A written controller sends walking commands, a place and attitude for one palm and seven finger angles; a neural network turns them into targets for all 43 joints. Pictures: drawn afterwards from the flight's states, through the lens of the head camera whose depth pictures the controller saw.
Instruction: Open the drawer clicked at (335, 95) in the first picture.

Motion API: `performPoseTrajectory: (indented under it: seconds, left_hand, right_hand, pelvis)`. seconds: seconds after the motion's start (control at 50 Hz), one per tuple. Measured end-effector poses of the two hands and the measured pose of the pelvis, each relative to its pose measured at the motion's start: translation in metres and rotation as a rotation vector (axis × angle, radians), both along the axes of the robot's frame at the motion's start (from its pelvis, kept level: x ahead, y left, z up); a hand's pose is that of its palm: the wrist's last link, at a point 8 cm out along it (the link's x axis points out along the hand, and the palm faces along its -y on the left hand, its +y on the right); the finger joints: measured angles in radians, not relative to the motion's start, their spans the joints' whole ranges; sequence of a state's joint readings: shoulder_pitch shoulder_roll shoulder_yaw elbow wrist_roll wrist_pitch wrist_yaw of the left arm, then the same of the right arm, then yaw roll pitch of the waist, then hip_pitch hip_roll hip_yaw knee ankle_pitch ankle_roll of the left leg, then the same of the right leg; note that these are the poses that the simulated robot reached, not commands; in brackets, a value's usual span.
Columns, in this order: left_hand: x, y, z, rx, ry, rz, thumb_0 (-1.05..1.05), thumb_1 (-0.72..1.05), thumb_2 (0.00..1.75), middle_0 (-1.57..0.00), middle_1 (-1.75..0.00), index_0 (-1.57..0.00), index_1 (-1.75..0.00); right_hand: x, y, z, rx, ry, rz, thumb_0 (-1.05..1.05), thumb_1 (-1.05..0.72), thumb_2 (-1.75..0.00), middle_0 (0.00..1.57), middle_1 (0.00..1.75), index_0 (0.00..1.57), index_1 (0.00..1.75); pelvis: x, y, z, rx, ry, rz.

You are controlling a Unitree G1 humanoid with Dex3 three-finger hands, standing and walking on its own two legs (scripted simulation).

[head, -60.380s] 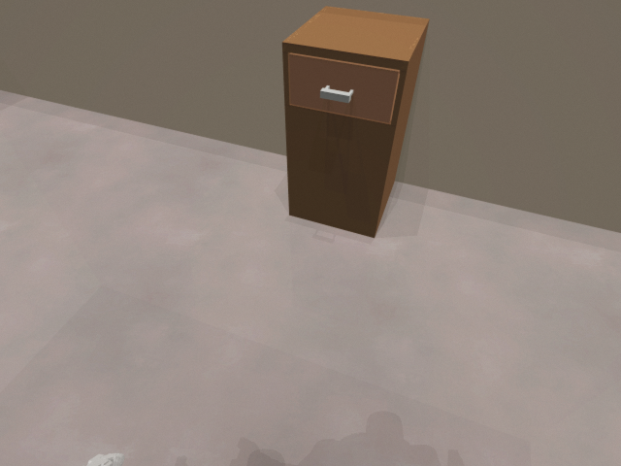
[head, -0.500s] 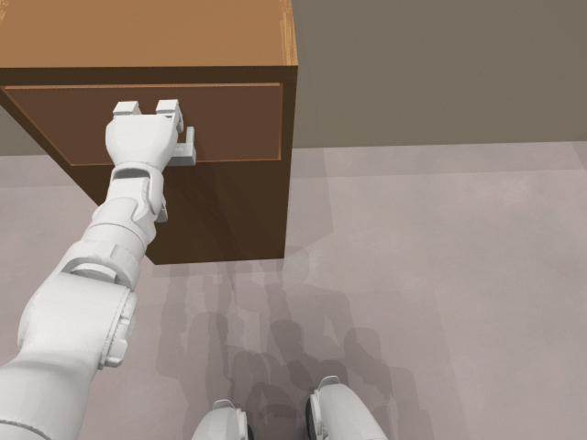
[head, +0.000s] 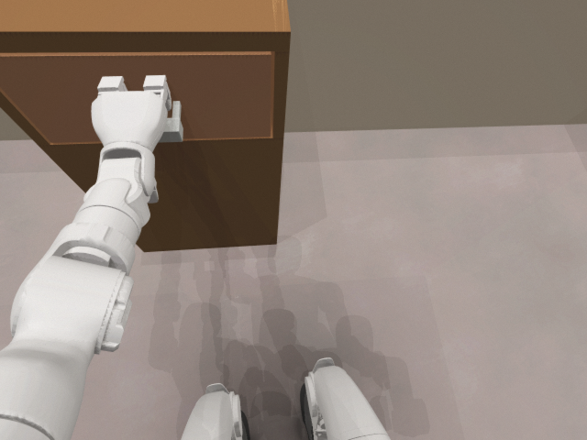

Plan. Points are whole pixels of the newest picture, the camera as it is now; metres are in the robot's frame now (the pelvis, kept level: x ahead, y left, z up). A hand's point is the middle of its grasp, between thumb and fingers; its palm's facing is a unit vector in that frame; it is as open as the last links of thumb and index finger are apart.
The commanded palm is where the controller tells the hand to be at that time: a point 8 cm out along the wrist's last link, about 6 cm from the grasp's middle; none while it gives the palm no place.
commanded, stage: lower the fingers behind the handle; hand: left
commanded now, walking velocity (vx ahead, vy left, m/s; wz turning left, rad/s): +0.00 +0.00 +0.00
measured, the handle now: (147, 119) +0.59 +0.15 -0.01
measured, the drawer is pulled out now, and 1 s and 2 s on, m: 0.00 0.00 0.00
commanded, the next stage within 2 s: lift the fingers back up to retry in 0.46 s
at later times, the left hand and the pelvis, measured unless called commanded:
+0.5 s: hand (143, 143) +0.54 +0.15 +0.00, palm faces -0.02 +0.02 -1.00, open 13.8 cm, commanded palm +0.52 +0.16 +0.03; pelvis -0.02 +0.00 -0.02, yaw -1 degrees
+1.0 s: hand (125, 125) +0.54 +0.16 +0.04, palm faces -0.04 +0.00 -1.00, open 13.8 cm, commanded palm +0.52 +0.15 +0.09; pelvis +0.00 +0.00 +0.02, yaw +0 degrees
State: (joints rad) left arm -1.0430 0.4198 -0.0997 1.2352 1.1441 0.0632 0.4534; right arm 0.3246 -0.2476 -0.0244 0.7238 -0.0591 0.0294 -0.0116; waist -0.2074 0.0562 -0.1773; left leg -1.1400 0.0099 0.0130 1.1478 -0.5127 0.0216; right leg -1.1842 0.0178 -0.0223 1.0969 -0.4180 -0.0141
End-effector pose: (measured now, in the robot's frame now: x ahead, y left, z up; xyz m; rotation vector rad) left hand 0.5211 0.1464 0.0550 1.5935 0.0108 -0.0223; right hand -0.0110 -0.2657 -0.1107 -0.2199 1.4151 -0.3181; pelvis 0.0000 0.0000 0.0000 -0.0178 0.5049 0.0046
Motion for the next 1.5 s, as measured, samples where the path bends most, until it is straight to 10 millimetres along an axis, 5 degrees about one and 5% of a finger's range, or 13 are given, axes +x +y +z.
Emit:
performPoseTrajectory:
  seconds: [0.66,1.2,1.5]
  left_hand:
    - [-0.002,0.002,-0.002,-0.014,-0.008,-0.012,0.00,-0.49,0.30,-0.28,-1.26,-0.32,-1.20]
    - [-0.002,0.006,0.061,-0.051,0.012,-0.029,0.00,-0.49,0.30,-0.32,-1.20,-0.32,-1.20]
    - [-0.011,0.002,0.057,-0.043,0.011,-0.039,0.00,-0.49,0.30,-0.32,-1.20,-0.32,-1.20]
  right_hand:
    - [-0.036,0.006,-0.015,-0.003,0.011,-0.032,0.01,-0.91,-0.90,0.20,0.30,0.20,0.30]
    - [0.020,0.003,0.040,0.010,-0.020,-0.031,0.01,-0.91,-0.90,0.20,0.30,0.20,0.30]
    - [0.052,0.005,0.039,0.039,-0.058,-0.009,0.01,-0.91,-0.90,0.20,0.30,0.20,0.30]
  pelvis:
    - [-0.024,0.003,-0.017,-0.001,0.014,-0.010]
    - [0.025,0.003,0.043,-0.004,-0.097,-0.005]
    - [0.035,0.003,0.049,0.002,-0.115,-0.005]
